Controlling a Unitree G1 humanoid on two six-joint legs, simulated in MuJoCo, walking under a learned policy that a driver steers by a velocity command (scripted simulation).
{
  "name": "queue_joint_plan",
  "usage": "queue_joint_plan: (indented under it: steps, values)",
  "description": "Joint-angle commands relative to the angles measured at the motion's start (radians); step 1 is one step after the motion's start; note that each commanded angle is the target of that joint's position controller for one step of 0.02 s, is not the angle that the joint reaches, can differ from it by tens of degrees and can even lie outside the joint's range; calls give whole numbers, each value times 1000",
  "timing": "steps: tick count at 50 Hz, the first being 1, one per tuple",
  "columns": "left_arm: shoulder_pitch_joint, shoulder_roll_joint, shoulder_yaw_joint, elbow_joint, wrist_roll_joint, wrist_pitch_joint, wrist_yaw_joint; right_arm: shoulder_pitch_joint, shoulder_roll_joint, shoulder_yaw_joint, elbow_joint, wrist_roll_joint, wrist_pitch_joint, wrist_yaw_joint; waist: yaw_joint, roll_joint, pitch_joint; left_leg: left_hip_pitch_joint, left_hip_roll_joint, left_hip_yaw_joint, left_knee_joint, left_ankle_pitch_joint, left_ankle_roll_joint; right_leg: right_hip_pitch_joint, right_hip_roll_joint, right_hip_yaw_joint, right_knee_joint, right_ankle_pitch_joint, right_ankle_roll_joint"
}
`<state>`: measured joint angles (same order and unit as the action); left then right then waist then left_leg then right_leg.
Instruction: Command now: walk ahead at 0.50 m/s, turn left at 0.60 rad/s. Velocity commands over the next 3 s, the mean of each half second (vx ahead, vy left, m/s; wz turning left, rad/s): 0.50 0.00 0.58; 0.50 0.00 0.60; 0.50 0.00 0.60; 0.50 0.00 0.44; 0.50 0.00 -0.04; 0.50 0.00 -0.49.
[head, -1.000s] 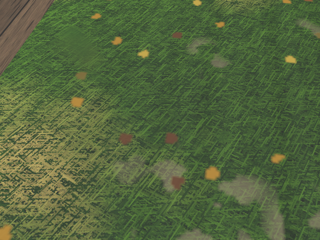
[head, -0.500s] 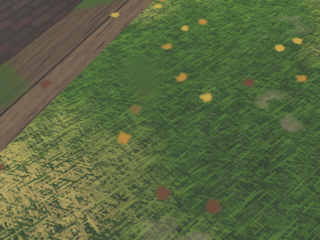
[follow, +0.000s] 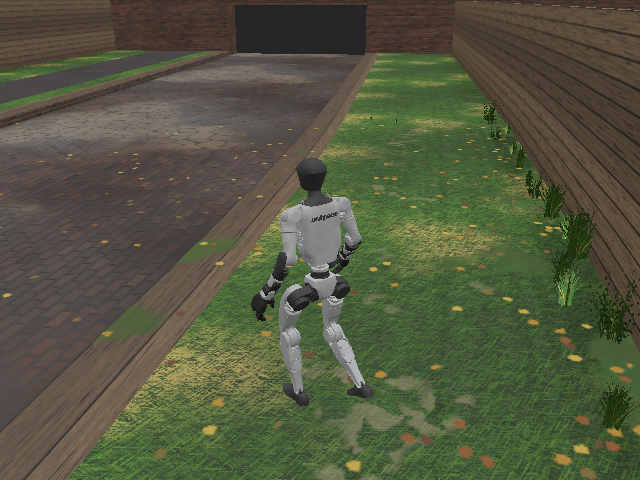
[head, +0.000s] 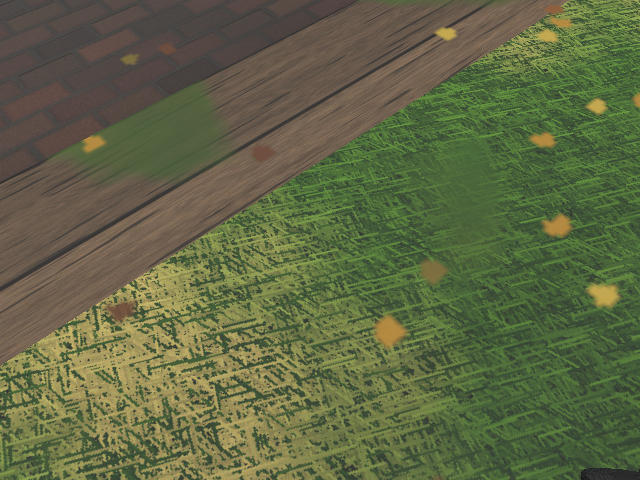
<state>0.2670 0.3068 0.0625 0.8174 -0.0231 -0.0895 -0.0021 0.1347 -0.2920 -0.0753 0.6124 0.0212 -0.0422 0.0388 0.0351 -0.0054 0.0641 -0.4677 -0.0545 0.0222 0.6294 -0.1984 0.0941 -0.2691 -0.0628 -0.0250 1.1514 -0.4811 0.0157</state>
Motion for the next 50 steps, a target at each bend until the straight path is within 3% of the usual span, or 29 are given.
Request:
queue_joint_plan:
  steps: [1,2,3,5,8,11,14,16,18,19,20,21,22,23,24,25,26,27,29,32,37,41,44,45,46,47,48,49,50]
  values:
    - [-89,122,14,-134,14,-62,0,154,-139,-43,-26,-1,-22,-8,-75,25,-180,533,281,-502,-330,84,219,-507,-45,107,82,116,-22]
    - [-71,133,23,-130,27,-52,2,105,-115,-32,-42,-10,-22,-11,-37,38,-152,427,252,-442,-351,178,207,-432,-64,112,26,150,-15]
    - [-51,130,25,-124,29,-37,-2,83,-107,-27,-46,-17,-23,-15,-15,49,-144,367,242,-412,-373,225,205,-386,-71,106,-4,171,-5]
    - [-57,100,18,-128,39,-18,-1,94,-122,-31,-31,-13,-30,-24,-7,41,-125,284,222,-360,-394,317,215,-357,-60,83,-77,207,23]
    - [-163,62,4,-161,43,-9,2,140,-149,-37,-2,-8,-28,-43,-37,48,-83,231,177,-294,-402,306,187,-364,-30,71,-270,376,50]
    - [-276,40,-7,-187,33,-15,-10,184,-153,-38,21,0,-20,-52,-84,76,-64,209,140,-275,-384,192,142,-296,22,66,-494,543,48]
    - [-342,59,-3,-212,19,-25,-22,233,-159,-39,47,7,-14,-54,-109,89,-54,249,167,-339,-342,128,129,-257,50,82,-591,560,35]
    - [-339,84,8,-218,18,-32,-28,243,-150,-37,56,9,-8,-57,-100,103,-58,308,188,-401,-285,107,117,-237,58,100,-640,500,16]
    - [-285,101,20,-211,16,-40,-28,228,-150,-39,56,6,0,-59,-67,138,-68,336,194,-447,-225,138,98,-163,66,92,-666,410,-13]
    - [-205,113,32,-191,19,-44,-23,212,-132,-33,51,5,3,-59,-23,140,-98,325,161,-438,-160,185,77,-50,71,72,-711,416,-36]
    - [-88,148,47,-177,34,-49,-16,201,-86,-16,37,-3,1,-55,33,108,-199,262,109,-389,16,190,42,161,-11,133,-693,421,-85]
    - [59,230,67,-163,55,-48,-7,271,-28,3,12,1,-5,-55,51,-82,-361,-17,-5,-259,354,-32,-32,533,-235,427,-699,350,-205]
    - [113,220,70,-133,36,-34,-17,341,-48,8,1,17,-13,-57,28,-335,-429,-256,-28,-208,590,-403,-64,659,-377,804,-808,101,-297]
    - [67,134,47,-151,21,-27,-15,290,-139,-14,20,24,-10,-56,43,-196,-290,-342,36,-228,690,-339,-75,552,-354,746,-847,-43,-264]
    - [26,97,36,-157,23,-16,-10,198,-160,-21,6,14,-3,-55,49,-108,-183,-345,73,-186,705,-257,-79,423,-313,589,-856,1,-223]
    - [-20,80,27,-154,30,-11,-8,153,-146,-21,-6,4,0,-53,27,-66,-107,-313,101,-167,663,-196,-82,293,-266,472,-884,109,-207]
    - [-49,59,20,-148,35,-11,-6,138,-131,-25,-10,-1,4,-49,3,-78,-69,-280,131,-165,617,-156,-80,213,-230,387,-910,190,-195]
    - [-63,56,18,-143,38,-14,-6,153,-110,-23,-8,6,11,-45,-17,-104,-54,-235,150,-155,591,-133,-79,155,-204,316,-937,240,-186]
    - [-61,64,24,-126,30,-25,-7,148,-72,-16,-12,8,21,-42,-24,-108,-45,-224,161,-132,551,-102,-85,120,-194,222,-976,336,-200]
    - [-41,103,38,-95,31,-30,-5,97,-56,-9,-30,-1,24,-40,-19,-72,-44,-273,173,-132,444,-3,-100,158,-211,126,-997,469,-217]
    - [-15,138,44,-63,23,-12,4,-42,-32,5,-53,1,7,-9,31,-57,-16,-221,157,-58,164,215,-89,206,-182,-48,-996,541,-175]
    - [31,175,55,-34,3,9,5,-130,-38,5,-95,7,8,14,48,-61,19,-197,138,-5,39,158,-53,299,-220,-101,-970,595,-153]
    - [23,219,68,-31,-13,29,12,-55,-91,-24,-95,-3,16,17,-24,-99,-51,-30,50,72,1,3,9,355,-222,-160,-771,1045,-123]
    - [8,221,68,-35,-17,37,16,79,-129,-48,-61,-2,19,13,-106,-87,-121,150,3,96,-55,30,42,319,-198,-192,-591,1140,-102]
    - [19,189,54,-42,-7,37,22,263,-194,-84,-10,2,26,-2,-191,-43,-213,446,-4,42,-88,74,83,145,-161,-206,-336,1020,-64]
    - [96,53,9,-93,47,23,11,300,-315,-105,0,12,27,-21,-114,239,-287,808,268,-425,-98,54,223,-299,-27,-188,39,150,-2]
    - [56,61,-5,-126,28,-17,0,311,-299,-88,-41,9,7,-13,-128,233,-473,919,398,-871,-286,-174,353,-489,89,56,232,-143,6]
    - [-75,148,18,-153,-16,-39,-9,294,-220,-64,-26,-1,-9,-6,-169,117,-355,849,368,-749,-334,-147,282,-585,34,111,246,-43,-13]
    - [-102,137,12,-166,-19,-51,-9,248,-193,-54,-20,-1,-18,-6,-135,91,-243,708,331,-621,-336,-73,247,-579,-3,101,169,48,-28]
